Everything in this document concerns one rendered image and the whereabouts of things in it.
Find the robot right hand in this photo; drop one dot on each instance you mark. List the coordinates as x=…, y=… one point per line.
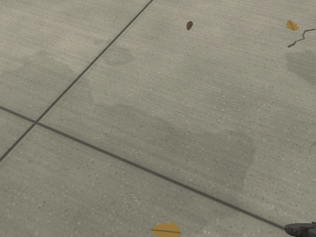
x=301, y=229

